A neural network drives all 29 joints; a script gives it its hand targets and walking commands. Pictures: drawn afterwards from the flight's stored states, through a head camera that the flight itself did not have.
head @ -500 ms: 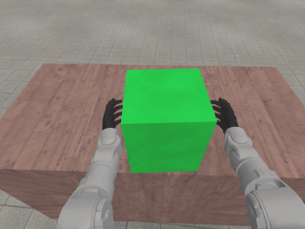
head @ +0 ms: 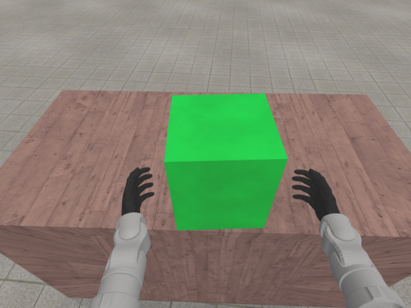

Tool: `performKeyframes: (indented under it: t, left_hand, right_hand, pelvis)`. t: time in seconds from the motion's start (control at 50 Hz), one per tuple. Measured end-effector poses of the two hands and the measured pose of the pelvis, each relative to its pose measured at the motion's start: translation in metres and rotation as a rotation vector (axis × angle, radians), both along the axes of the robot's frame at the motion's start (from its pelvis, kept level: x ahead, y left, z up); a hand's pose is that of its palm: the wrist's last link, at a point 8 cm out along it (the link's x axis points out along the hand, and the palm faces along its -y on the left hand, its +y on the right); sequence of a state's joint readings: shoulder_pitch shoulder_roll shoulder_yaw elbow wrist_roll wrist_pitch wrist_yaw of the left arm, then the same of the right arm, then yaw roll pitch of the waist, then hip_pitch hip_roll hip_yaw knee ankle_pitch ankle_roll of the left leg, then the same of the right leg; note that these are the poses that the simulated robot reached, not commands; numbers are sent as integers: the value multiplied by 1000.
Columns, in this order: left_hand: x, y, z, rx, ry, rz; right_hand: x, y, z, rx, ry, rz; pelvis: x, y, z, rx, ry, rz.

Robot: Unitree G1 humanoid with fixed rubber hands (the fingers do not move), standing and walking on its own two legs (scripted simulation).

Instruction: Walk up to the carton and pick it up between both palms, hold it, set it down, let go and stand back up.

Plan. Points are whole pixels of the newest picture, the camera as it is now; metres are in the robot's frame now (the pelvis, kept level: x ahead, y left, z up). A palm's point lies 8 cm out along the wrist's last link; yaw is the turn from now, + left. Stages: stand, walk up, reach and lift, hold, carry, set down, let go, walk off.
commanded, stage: set down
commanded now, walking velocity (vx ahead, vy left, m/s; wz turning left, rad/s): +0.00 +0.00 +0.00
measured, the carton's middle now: (219, 164) +0.43 +0.02 +0.04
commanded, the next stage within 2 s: none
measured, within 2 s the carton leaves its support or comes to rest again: neither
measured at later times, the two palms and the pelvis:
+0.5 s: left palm (120, 233) +0.25 +0.20 +0.04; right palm (335, 247) +0.26 -0.20 +0.02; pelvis +0.01 +0.00 +0.00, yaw +0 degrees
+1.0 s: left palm (115, 248) +0.23 +0.21 +0.02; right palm (339, 265) +0.23 -0.21 +0.01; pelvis +0.03 +0.01 +0.01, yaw +0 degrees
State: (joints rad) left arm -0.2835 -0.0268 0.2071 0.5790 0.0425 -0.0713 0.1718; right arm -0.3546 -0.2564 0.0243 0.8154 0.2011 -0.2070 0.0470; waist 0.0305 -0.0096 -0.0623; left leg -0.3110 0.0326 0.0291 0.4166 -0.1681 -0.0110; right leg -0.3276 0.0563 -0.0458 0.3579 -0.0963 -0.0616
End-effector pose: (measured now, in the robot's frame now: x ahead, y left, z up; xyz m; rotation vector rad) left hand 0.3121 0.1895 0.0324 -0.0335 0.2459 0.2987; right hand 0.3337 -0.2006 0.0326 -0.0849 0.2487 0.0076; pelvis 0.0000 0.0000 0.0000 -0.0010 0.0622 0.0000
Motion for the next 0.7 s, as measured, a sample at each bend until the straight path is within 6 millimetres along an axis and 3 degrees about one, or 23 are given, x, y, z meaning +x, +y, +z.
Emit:
performKeyframes:
  t: [0.22, 0.48, 0.7]
  left_hand:
    - [-33, 9, -2, -3, 6, 8]
    - [-57, 6, 8, 1, 4, -3]
    - [-79, 11, -7, 10, 82, 22]
  right_hand:
    - [-45, 0, -10, 11, 11, 10]
    - [-73, -3, -11, 17, 36, 42]
    - [-104, -7, -13, 25, 60, 28]
  pelvis:
    - [-2, 4, 1, 0, -39, 3]
    - [5, 3, 2, 5, -66, 5]
    - [18, 1, 4, 9, -68, 6]
